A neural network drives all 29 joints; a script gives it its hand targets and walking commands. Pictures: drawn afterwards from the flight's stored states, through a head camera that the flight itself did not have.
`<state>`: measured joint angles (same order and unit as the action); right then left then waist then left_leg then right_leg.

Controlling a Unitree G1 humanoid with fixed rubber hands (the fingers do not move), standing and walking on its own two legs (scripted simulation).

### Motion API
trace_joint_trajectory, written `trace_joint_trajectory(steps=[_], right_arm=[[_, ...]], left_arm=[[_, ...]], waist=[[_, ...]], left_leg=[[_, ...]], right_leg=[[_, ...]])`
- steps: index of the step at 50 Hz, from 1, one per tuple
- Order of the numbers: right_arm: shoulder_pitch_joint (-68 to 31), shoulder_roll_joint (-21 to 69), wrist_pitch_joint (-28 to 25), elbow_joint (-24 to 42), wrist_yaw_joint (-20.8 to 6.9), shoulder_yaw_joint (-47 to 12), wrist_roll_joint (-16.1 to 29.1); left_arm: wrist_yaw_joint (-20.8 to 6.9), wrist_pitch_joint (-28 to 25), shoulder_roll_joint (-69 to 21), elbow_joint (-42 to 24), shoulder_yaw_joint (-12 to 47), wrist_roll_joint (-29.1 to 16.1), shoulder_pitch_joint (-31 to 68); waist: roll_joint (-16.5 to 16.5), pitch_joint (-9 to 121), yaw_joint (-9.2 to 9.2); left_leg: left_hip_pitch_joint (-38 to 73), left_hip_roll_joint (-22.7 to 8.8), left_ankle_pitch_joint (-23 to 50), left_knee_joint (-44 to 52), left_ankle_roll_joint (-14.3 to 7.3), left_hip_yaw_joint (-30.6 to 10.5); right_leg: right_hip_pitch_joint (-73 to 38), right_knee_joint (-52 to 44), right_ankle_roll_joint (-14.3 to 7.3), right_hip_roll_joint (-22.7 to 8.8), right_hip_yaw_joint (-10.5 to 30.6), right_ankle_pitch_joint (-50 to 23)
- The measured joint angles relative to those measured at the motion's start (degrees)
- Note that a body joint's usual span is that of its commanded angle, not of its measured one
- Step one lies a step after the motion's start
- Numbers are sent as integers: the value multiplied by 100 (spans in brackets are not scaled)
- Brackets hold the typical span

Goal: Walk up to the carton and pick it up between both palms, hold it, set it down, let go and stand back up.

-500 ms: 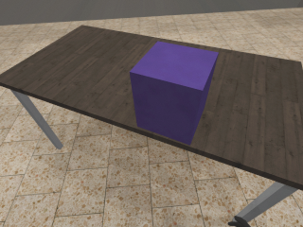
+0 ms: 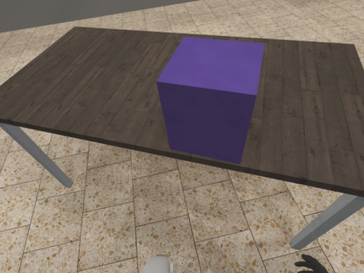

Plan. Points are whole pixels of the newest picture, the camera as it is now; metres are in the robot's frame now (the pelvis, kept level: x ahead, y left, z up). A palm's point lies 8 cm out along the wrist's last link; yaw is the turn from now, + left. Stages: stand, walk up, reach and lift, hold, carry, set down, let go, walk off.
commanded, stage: walk up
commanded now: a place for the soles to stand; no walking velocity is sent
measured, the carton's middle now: (212, 101) +0.53 -0.05 +0.06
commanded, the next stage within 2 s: none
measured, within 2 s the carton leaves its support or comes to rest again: neither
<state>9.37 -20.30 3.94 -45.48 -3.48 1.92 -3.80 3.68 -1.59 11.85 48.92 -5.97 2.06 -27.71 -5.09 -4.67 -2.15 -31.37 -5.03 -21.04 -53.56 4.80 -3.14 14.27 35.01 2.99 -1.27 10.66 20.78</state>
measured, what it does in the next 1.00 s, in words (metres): steps to the left, turning right: left foot, then right foot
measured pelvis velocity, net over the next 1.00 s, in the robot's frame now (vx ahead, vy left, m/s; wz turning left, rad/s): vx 0.15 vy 0.17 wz -0.43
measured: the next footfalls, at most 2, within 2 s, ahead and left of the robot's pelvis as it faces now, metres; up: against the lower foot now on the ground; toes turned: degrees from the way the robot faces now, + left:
left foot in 0.08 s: +0.14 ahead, +0.20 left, +0.00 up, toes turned -2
right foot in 0.42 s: +0.17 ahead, +0.00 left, +0.00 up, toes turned -14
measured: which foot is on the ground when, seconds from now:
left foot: up 0.00-0.06, down 0.08-0.44, up 0.46-0.66, down 0.68-1.00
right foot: down 0.00-0.08, up 0.10-0.40, down 0.42-1.00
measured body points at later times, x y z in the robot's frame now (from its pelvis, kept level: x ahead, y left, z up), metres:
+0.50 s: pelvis +0.10 +0.11 -0.01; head +0.12 +0.08 +0.44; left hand +0.28 +0.30 -0.11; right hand +0.06 -0.14 -0.16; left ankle +0.10 +0.21 -0.71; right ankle +0.13 +0.01 -0.72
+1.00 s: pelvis +0.15 +0.17 +0.00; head +0.16 +0.17 +0.45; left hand +0.34 +0.37 -0.12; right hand +0.17 -0.11 -0.12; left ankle +0.20 +0.26 -0.72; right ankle +0.13 +0.01 -0.72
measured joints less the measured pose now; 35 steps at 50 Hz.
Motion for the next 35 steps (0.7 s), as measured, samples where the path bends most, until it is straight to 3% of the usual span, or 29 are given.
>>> trace_joint_trajectory(steps=[3, 4, 6, 9, 11, 15, 18, 21, 22, 24, 28, 32, 34, 35], right_arm=[[-9, 76, -18, 242, 8, -3, 40], [19, 119, -81, 333, 18, -9, 54], [84, 316, -205, 372, 77, -82, 128], [294, 638, -218, 240, 185, -277, 195], [434, 822, -211, 96, 252, -334, 187], [762, 962, -320, -114, 323, -351, 152], [960, 849, -360, -242, 367, -335, 158], [1072, 675, -356, -382, 367, -321, 193], [1065, 615, -346, -433, 357, -309, 193], [978, 505, -211, -467, 323, -262, 188], [720, 420, -22, -352, 341, -233, 174], [447, 477, -166, -142, 402, -252, 233], [326, 554, -267, -71, 427, -275, 264], [261, 615, -309, -68, 420, -291, 261]], left_arm=[[-8, 71, 112, -155, -65, 33, -53], [-12, 94, 161, -202, -79, 46, -65], [-3, 180, 303, -226, -95, 9, 93], [20, 190, 421, -427, -103, 11, 443], [-44, 153, 399, -559, -92, 22, 625], [-238, 108, 244, -704, 15, 18, 827], [-314, 82, 65, -719, 142, -5, 991], [-350, 17, -88, -779, 274, -18, 1168], [-342, -28, -139, -804, 309, 5, 1237], [-289, -72, -247, -840, 401, -45, 1318], [-170, 20, -341, -783, 513, -96, 1347], [-227, 109, -304, -564, 545, -100, 1441], [-283, 181, -241, -437, 555, -122, 1505], [-312, 233, -199, -368, 540, -147, 1548]], waist=[[108, -25, -46], [172, -20, -13], [338, -61, 64], [445, -116, 63], [477, -127, 105], [489, -60, 337], [435, -27, 489], [369, 8, 507], [306, 4, 472], [179, -8, 409], [157, -23, 353], [188, -85, 290], [259, -95, 278], [346, -102, 271]], left_leg=[[380, 42, 10, 719, -104, 49], [549, 119, 156, 980, -126, 117], [479, 296, 246, 577, -221, 306], [716, 300, 20, 533, -432, 547], [957, 266, 17, 770, -538, 702], [1384, 265, 117, 1308, -640, 1005], [1655, 268, 91, 1566, -657, 1209], [1733, 213, -137, 1421, -623, 1383], [1683, 135, -280, 1237, -603, 1421], [1500, 155, -790, 711, -472, 1140], [1106, 317, -1288, -118, -360, 628], [1087, 177, -740, 506, -306, 440], [1297, 141, 187, 1223, -319, 488], [1348, 188, 320, 1258, -326, 573]], right_leg=[[140, 492, 45, -222, 319, 405], [231, 795, -38, -310, 434, 633], [535, 1830, -231, -220, 593, 1307], [1113, 3194, -301, 76, -15, 1487], [1358, 3347, -274, 188, -506, 1268], [1553, 2931, -259, 357, -982, 717], [1338, 1970, -301, 331, -1126, 330], [774, 597, -393, 279, -1216, -495], [696, 432, -545, 349, -1197, -535], [773, 618, -658, 488, -1114, -401], [697, 699, -601, 513, -873, -253], [571, 599, -427, 491, -675, -277], [566, 669, -326, 460, -564, -229], [554, 706, -272, 411, -481, -198]])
